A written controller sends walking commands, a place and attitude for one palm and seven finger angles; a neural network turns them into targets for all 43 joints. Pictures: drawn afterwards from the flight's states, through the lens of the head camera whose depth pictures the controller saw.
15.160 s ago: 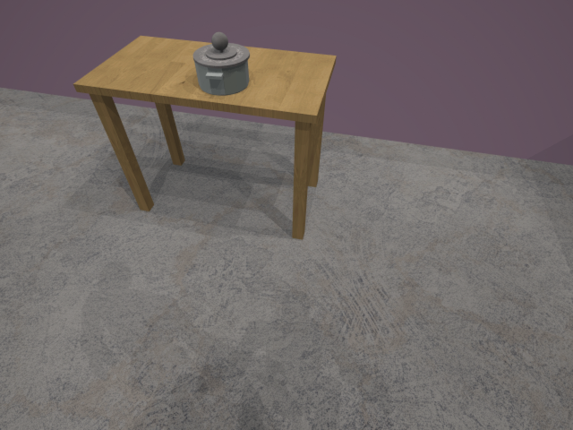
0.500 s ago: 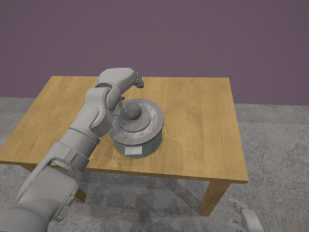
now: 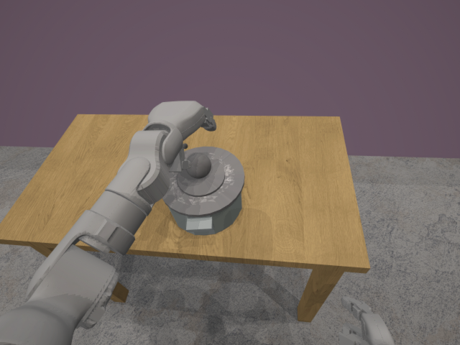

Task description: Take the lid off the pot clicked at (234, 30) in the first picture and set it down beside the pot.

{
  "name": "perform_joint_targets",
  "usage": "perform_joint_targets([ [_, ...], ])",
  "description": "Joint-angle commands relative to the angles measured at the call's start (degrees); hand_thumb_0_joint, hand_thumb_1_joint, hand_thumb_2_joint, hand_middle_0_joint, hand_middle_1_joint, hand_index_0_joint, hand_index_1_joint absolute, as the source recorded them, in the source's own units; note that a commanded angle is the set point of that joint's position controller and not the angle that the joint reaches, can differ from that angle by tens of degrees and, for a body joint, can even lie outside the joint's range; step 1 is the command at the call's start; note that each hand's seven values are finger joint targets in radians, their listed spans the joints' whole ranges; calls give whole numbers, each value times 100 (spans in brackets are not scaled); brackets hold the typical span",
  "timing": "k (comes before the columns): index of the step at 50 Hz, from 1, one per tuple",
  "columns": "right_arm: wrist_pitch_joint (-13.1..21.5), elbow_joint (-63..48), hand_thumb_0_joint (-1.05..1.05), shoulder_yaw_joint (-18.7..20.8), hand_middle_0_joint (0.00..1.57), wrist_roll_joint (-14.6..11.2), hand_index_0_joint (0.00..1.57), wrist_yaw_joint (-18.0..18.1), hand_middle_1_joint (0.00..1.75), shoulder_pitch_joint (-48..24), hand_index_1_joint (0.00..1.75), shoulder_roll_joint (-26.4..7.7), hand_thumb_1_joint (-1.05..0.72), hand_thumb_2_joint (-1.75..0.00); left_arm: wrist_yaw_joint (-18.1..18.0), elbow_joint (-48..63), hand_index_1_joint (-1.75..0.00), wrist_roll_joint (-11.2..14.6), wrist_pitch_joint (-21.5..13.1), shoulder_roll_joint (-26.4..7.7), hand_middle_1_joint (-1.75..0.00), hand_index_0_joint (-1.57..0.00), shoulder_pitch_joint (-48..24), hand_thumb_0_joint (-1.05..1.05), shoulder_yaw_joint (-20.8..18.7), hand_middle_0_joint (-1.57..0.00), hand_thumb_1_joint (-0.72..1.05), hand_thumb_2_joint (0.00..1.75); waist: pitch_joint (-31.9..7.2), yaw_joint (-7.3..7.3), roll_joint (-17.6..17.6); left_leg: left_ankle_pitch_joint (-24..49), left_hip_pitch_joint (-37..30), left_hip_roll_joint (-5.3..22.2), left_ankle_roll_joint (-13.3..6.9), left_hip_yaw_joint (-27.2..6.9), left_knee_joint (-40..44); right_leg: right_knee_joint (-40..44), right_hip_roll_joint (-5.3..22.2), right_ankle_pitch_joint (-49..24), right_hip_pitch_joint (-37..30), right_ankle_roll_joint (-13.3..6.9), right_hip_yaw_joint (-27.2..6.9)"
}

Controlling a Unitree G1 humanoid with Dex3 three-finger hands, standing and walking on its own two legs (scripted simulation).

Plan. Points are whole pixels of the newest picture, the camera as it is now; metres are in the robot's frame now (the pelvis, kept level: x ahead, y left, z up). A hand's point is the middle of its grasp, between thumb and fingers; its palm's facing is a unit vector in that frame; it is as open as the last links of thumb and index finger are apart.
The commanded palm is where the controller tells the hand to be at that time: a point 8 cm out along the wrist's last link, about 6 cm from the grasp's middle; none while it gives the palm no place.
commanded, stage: move the open hand above the knob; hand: left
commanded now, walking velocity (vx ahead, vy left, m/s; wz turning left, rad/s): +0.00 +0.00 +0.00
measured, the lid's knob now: (198, 165) +0.45 +0.09 +0.04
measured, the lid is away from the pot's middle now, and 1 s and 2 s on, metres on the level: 0.00 0.00 0.00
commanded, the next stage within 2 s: lower the open fingers around the knob in 0.18 s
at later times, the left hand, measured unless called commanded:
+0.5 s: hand (188, 154) +0.41 +0.09 +0.11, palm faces -0.28 -0.03 -0.96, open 10.6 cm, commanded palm +0.40 +0.09 +0.17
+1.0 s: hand (197, 164) +0.42 +0.08 +0.08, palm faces -0.30 -0.05 -0.95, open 10.6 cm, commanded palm +0.41 +0.09 +0.14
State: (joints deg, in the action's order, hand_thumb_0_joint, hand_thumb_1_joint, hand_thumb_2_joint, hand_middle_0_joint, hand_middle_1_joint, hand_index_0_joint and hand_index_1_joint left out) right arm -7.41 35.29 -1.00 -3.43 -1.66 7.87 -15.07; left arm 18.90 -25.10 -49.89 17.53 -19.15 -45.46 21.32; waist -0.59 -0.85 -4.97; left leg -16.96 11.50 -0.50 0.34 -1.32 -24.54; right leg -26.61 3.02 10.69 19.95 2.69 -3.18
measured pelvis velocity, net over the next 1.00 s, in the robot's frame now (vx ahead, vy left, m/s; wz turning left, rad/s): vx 0.00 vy -0.01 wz -0.01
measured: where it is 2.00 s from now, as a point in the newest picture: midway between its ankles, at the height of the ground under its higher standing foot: outside the picture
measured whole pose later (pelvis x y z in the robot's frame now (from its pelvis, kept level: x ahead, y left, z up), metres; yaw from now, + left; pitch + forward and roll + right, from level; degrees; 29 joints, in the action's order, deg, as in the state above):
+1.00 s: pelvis +0.00 -0.01 +0.00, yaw +0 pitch +5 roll +1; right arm -8.7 36.2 -0.6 -3.3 -1.0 8.0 -14.8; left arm 13.4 -31.9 -51.2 17.0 -15.2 -42.8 21.6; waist -1.2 -1.3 -5.0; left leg -17.3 12.8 0.2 0.9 -1.0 -25.0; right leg -27.8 2.3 11.2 21.8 2.2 -3.4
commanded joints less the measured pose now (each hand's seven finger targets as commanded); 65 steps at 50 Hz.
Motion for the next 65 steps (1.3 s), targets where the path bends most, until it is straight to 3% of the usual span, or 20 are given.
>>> perform_joint_targets([
  [1,255,-819,0,169,20,-37,20,-10,30,-522,30,-542,-90,-90,-314,901,-8,-160,5,-1075,-8,-78,-2572,0,-859,-78,-30,132,-2203,10,866,2006,-54,-154,-286,304,224,-90,-306,-2043,-1744,-439,541],
  [3,245,-866,0,148,20,-32,20,-11,30,-623,30,-507,-90,-90,-289,972,-8,-180,13,-878,-8,-78,-2632,0,-658,-78,-30,132,-2191,-11,805,1983,-29,-159,-278,311,240,-99,-287,-2029,-1741,-440,531],
  [10,242,-939,0,155,20,-28,20,-24,30,-702,30,-476,-90,-90,-264,1203,-8,-182,38,-880,-8,-78,-2546,0,-663,-78,-30,132,-2265,18,742,2051,-103,-172,-294,313,192,-127,-285,-2099,-1781,-443,526],
  [12,226,-913,0,165,20,-42,20,-7,30,-685,30,-502,-90,-90,-233,1008,-8,-172,56,-941,-8,-78,-2471,0,-756,-78,-30,132,-2097,-3,994,1825,-32,-162,-298,339,232,-41,-309,-1907,-1716,-421,549],
  [20,205,-868,0,147,20,-48,20,42,30,-649,30,-510,-90,-90,-229,843,-8,-157,-31,-854,-8,-78,-2515,0,-634,-78,-30,132,-1965,-49,897,1619,-3,-173,-286,360,248,-32,-304,-1722,-1586,-424,542],
  [23,211,-922,0,160,20,-24,20,53,30,-666,30,-474,-90,-90,-300,1248,-8,-177,-134,-885,-8,-78,-2750,0,-622,-78,-30,132,-2296,-31,601,1709,-138,-175,-286,331,217,-70,-286,-1788,-1704,-454,476],
  [24,207,-917,0,162,20,-29,20,46,30,-665,30,-449,-90,-90,-318,1124,-8,-176,-133,-663,-8,-78,-2664,0,-457,-78,-30,132,-2271,-54,676,1781,-124,-175,-285,309,194,-96,-297,-1834,-1655,-462,499],
  [27,193,-861,0,177,20,-28,20,45,30,-614,30,-511,-90,-90,-434,836,-8,-170,-128,-943,-8,-78,-2319,0,-831,-78,-30,132,-2202,15,899,1792,-25,-162,-270,333,221,-62,-320,-1892,-1732,-446,520],
  [30,160,-816,0,183,20,-45,20,17,30,-633,30,-469,-90,-90,-522,762,-8,-222,-85,-502,-8,-78,-2408,0,-414,-78,-30,132,-2047,-47,774,1632,19,-157,-262,376,228,-54,-304,-1740,-1532,-448,519],
  [34,152,-815,0,198,20,-17,20,14,30,-627,30,-472,-90,-90,-639,947,-8,-235,-83,-584,-8,-78,-2560,0,-502,-78,-30,132,-2358,-22,733,1800,-37,-150,-268,331,184,-146,-305,-1902,-1669,-474,500],
  [38,141,-719,0,178,20,-25,20,70,30,-553,30,-506,-90,-90,-746,349,-8,-238,-20,-734,-8,-78,-2302,0,-720,-78,-30,132,-2098,-18,1026,1614,167,-155,-282,376,226,-95,-314,-1798,-1640,-442,511],
  [42,162,-792,0,206,20,-8,20,77,30,-590,30,-451,-90,-90,-774,582,-8,-273,-51,-398,-8,-78,-2428,0,-431,-78,-30,132,-2391,-48,863,1800,68,-168,-303,375,143,-145,-299,-1988,-1644,-458,470],
  [43,152,-767,0,218,20,-9,20,74,30,-530,30,-480,-90,-90,-791,557,-8,-260,-66,-596,-8,-78,-2370,0,-590,-78,-30,132,-2425,-31,919,1811,64,-160,-297,370,144,-160,-299,-2029,-1726,-445,475],
  [49,136,-755,0,219,20,-19,20,115,30,-477,30,-498,-90,-90,-812,275,-8,-261,-139,-591,-8,-78,-2164,0,-613,-78,-30,132,-2273,-57,1038,1693,175,-176,-299,412,134,-142,-299,-1987,-1634,-421,484],
  [50,128,-742,0,205,20,-24,20,117,30,-497,30,-480,-90,-90,-809,254,-8,-252,-149,-384,-8,-78,-2265,0,-416,-78,-30,132,-2182,-101,956,1659,190,-177,-294,420,143,-133,-299,-1952,-1527,-428,493],
  [54,121,-657,0,220,20,-24,20,170,30,-377,30,-507,-90,-90,-879,46,-8,-264,-231,-613,-8,-78,-2374,0,-620,-78,-30,132,-2121,-129,957,1501,228,-171,-287,427,145,-107,-310,-1792,-1449,-422,484],
  [57,143,-694,0,258,20,2,20,186,30,-367,30,-469,-90,-90,-942,305,-8,-273,-328,-480,-8,-78,-2530,0,-527,-78,-30,132,-2442,-129,812,1679,112,-171,-303,402,85,-149,-308,-1942,-1506,-449,449],
  [60,119,-616,0,254,20,-16,20,173,30,-290,30,-484,-90,-90,-1007,-53,-8,-281,-345,-358,-8,-78,-2362,0,-458,-78,-30,132,-2245,-158,791,1683,165,-163,-276,407,81,-167,-322,-1922,-1335,-448,503],
  [63,148,-666,0,283,20,20,20,160,30,-285,30,-459,-90,-90,-1101,405,-8,-243,-381,-429,-8,-78,-2616,0,-509,-78,-30,132,-2679,-133,576,1971,17,-143,-301,347,4,-248,-299,-2157,-1502,-478,429],
  [65,131,-620,0,273,20,11,20,143,30,-264,30,-464,-90,-90,-1160,151,-8,-277,-330,-496,-8,-78,-2288,0,-618,-78,-30,132,-2574,-111,789,2130,81,-144,-300,333,-14,-270,-318,-2298,-1533,-469,487],
])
